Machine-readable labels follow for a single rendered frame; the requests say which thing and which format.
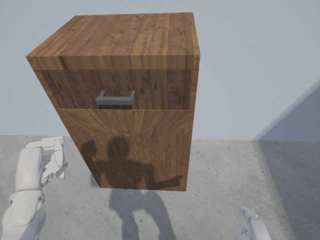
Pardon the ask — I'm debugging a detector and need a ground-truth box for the cabinet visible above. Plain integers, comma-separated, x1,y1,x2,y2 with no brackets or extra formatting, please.
26,12,201,192

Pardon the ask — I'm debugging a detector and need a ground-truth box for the drawer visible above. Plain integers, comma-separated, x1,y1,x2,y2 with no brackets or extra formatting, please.
40,69,192,110

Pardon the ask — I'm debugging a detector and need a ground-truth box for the handle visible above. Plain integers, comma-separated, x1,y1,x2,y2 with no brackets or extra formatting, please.
95,90,135,105

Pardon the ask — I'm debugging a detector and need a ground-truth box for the robot left hand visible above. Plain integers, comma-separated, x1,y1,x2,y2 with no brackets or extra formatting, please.
15,136,68,192

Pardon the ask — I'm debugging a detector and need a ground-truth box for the robot left forearm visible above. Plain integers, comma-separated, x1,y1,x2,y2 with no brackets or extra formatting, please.
0,189,47,240

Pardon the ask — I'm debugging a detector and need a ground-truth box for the robot right hand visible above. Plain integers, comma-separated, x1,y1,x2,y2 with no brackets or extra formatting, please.
233,204,271,240

